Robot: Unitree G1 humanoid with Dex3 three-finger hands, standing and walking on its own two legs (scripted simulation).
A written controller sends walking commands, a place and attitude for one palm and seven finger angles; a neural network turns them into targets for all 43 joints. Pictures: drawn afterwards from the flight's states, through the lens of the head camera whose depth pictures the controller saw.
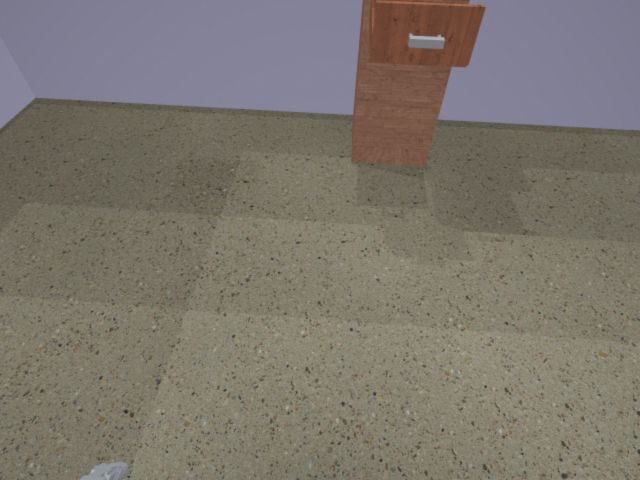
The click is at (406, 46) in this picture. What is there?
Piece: drawer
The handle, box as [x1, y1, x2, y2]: [408, 33, 444, 48]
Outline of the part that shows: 409,33 408,45 410,47 442,48 444,39 440,35 437,35 436,37 413,36 411,33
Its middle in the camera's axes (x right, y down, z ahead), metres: +0.33 -0.64 +1.24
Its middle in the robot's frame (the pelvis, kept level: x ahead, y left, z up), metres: +1.37 -0.27 -0.02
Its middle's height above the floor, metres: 0.75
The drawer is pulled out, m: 0.30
